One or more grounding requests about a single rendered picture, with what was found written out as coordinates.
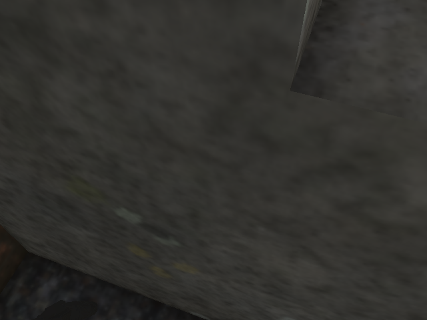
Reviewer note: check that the robot left hand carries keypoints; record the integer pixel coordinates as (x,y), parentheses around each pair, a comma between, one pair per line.
(75,310)

